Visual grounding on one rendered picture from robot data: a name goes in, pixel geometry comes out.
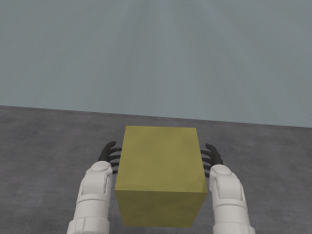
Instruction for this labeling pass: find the robot right hand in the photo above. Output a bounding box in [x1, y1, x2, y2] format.
[200, 143, 223, 178]

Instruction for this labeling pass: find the robot left hand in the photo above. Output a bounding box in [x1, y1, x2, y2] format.
[97, 140, 122, 175]

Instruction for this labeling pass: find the robot right forearm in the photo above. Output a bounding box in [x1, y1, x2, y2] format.
[209, 164, 255, 234]

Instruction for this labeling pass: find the robot left forearm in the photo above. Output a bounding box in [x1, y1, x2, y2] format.
[66, 161, 113, 234]

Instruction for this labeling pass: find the carton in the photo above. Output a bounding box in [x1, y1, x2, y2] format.
[114, 126, 209, 228]

